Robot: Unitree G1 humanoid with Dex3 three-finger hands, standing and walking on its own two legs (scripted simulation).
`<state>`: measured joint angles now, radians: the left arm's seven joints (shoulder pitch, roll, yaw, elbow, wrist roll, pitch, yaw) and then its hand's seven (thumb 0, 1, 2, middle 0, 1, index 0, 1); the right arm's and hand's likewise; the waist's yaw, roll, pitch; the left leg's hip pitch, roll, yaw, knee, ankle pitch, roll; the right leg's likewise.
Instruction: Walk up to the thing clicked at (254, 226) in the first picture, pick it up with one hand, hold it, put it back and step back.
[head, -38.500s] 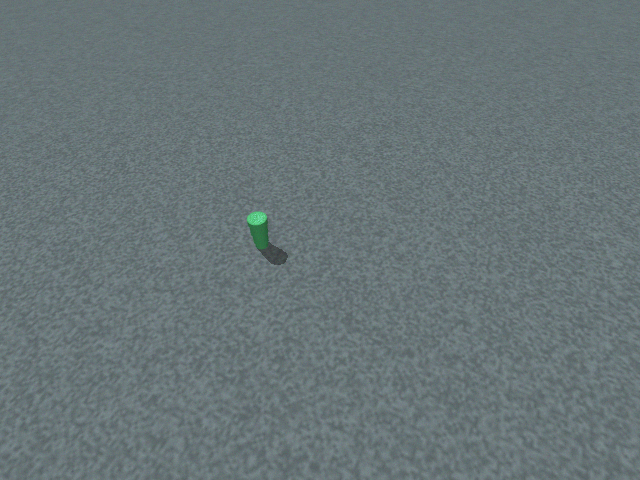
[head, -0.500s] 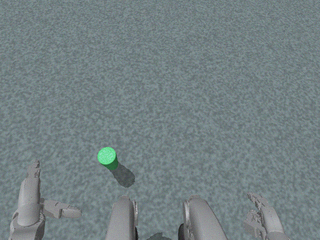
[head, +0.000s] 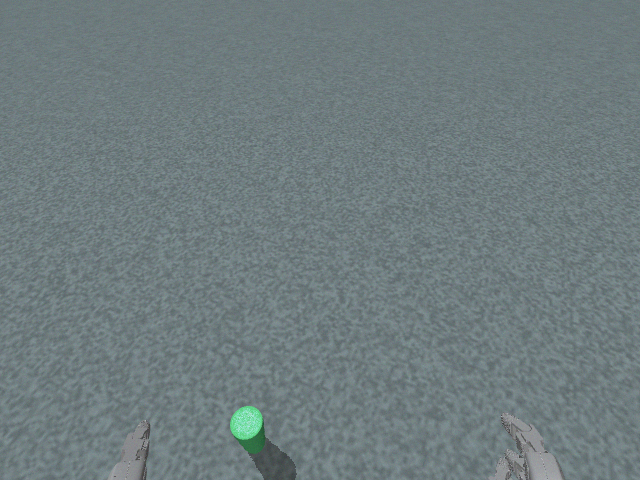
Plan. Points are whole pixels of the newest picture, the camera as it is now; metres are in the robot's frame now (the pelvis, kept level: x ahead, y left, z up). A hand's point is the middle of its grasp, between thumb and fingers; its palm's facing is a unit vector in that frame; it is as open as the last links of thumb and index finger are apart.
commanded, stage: home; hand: left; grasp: from the side
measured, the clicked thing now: (250, 433) +0.43 +0.21 -0.64
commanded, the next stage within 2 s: stand in 1.56 s
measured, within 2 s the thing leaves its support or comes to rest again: neither
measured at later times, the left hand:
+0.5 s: hand out of the picture +0.16 +0.17 -0.05, palm faces +0.12 -0.95 -0.28, open 17.6 cm
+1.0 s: hand out of the picture +0.15 +0.17 -0.05, palm faces +0.12 -0.95 -0.27, open 17.5 cm
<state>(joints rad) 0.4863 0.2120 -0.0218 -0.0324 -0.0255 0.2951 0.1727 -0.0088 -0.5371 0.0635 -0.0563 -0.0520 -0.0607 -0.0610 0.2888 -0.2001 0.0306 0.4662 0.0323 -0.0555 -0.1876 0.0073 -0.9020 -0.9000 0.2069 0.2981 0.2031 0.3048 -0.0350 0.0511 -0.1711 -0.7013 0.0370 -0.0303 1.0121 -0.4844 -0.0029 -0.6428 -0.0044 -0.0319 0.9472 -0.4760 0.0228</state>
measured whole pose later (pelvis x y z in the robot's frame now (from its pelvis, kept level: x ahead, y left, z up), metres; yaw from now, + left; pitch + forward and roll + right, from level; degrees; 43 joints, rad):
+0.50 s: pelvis -0.01 -0.01 +0.01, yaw +0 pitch +7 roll -2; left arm 0.47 0.20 -0.01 0.00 -0.01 0.27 0.14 -0.01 -0.57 0.05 -0.05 -0.05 -0.06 -0.06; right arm 0.29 -0.21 0.03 0.50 0.01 -0.11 -0.18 0.01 -0.90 -0.90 0.21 0.30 0.20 0.30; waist -0.02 0.04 -0.11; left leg -0.64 0.04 -0.04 0.96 -0.45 -0.01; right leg -0.59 0.00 -0.04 0.91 -0.45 0.01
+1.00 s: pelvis -0.01 -0.01 +0.01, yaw +0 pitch +7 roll -2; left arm 0.47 0.20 -0.01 0.01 -0.01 0.25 0.13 -0.01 -0.56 0.06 -0.05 -0.05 -0.06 -0.06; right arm 0.28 -0.21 0.03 0.51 0.01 -0.14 -0.18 0.01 -0.90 -0.90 0.21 0.30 0.20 0.30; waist -0.02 0.03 -0.11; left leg -0.64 0.04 -0.04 0.96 -0.44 -0.02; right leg -0.59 0.00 -0.04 0.91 -0.45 0.01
